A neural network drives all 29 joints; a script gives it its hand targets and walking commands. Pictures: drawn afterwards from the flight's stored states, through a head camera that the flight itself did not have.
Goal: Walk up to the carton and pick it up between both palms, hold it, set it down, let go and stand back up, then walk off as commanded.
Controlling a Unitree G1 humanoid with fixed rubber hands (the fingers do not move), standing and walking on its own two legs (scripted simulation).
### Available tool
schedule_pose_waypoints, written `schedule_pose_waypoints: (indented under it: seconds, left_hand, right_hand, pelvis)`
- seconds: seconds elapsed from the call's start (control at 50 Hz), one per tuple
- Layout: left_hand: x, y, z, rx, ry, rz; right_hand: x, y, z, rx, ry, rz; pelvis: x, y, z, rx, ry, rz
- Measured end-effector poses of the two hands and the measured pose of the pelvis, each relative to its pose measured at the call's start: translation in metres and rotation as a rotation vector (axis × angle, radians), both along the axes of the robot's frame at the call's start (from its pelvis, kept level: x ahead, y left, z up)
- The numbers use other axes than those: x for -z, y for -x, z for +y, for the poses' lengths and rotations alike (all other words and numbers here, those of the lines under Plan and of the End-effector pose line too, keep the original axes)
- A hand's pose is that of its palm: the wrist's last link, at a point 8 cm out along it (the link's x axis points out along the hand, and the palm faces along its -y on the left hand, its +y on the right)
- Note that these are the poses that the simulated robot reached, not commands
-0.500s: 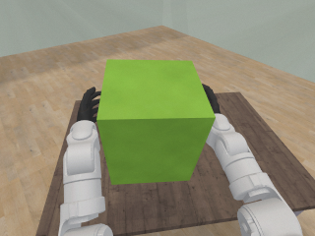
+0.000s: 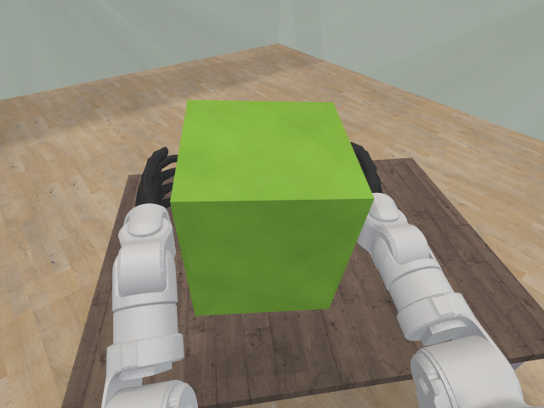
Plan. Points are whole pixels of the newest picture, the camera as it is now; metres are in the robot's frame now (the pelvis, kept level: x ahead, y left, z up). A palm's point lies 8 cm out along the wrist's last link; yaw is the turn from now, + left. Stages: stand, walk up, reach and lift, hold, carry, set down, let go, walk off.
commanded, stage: hold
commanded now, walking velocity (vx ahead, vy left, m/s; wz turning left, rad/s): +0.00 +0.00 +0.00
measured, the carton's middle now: (262, 211) +0.38 +0.00 +0.14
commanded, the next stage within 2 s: set down in 1.08 s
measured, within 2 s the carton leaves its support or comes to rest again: neither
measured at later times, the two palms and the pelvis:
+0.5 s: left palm (148, 209) +0.36 +0.15 +0.18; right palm (364, 199) +0.36 -0.15 +0.17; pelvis -0.01 +0.00 +0.00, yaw +0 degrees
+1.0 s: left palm (148, 212) +0.36 +0.15 +0.18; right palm (363, 200) +0.36 -0.15 +0.17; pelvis +0.00 +0.00 +0.00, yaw +0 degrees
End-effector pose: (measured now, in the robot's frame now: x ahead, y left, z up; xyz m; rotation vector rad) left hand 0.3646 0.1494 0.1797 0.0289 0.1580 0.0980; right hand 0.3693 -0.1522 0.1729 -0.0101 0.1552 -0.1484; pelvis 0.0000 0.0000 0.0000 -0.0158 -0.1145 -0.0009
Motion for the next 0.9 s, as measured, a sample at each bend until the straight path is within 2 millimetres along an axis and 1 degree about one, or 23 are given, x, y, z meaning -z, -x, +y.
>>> schedule_pose_waypoints:
  seconds: [0.18, 0.24, 0.36, 0.66, 0.78, 0.9]
  left_hand:
    - [0.0062, 0.0079, 0.0048, -0.012, 0.005, 0.011]
    - [0.0056, 0.008, 0.0062, -0.012, -0.001, 0.012]
    - [0.0012, 0.0075, 0.0074, -0.01, -0.003, 0.0]
    - [-0.0029, 0.0036, 0.0018, 0.001, 0.0, 0.002]
    - [-0.0012, 0.0031, 0.0008, -0.002, 0.0, 0.0]
    - [0.004, 0.0047, 0.0024, -0.005, 0.001, 0.014]
  right_hand:
    - [0.0068, 0.0044, 0.0048, -0.011, -0.002, 0.011]
    - [0.0082, 0.0047, 0.0063, -0.01, -0.014, 0.012]
    - [0.0039, 0.0046, 0.0074, -0.008, -0.012, 0.0]
    - [-0.0002, 0.0047, 0.0017, 0.005, -0.004, 0.001]
    - [-0.0005, 0.0031, 0.0007, 0.001, 0.0, -0.001]
    - [0.0051, 0.0036, 0.0022, -0.004, 0.008, 0.013]
  pelvis:
    - [0.0004, 0.0003, -0.0003, -0.009, 0.0, -0.013]
    - [0.0006, 0.0017, 0.0002, -0.01, -0.001, -0.009]
    - [0.0003, 0.0041, 0.0013, -0.009, -0.001, -0.007]
    - [0.0004, 0.0042, 0.0012, 0.002, -0.001, -0.005]
    - [0.0003, 0.0029, -0.0004, -0.001, 0.0, -0.008]
    - [0.0002, 0.0022, -0.0008, -0.003, -0.001, -0.011]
